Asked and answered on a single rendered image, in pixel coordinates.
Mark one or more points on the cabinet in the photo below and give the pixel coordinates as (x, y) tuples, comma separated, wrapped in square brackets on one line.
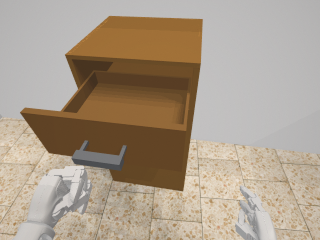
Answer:
[(144, 45)]

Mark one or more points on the drawer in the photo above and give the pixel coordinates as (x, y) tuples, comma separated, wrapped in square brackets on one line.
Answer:
[(147, 113)]

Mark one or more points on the handle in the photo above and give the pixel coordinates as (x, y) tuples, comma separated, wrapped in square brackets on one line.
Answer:
[(99, 160)]

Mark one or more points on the robot right hand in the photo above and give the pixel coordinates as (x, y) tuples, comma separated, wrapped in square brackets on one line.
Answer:
[(263, 228)]

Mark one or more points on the robot left hand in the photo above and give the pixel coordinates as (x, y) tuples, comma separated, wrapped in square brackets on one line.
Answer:
[(70, 185)]

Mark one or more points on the robot left forearm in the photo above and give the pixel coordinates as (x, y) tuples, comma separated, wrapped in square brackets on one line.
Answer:
[(32, 230)]

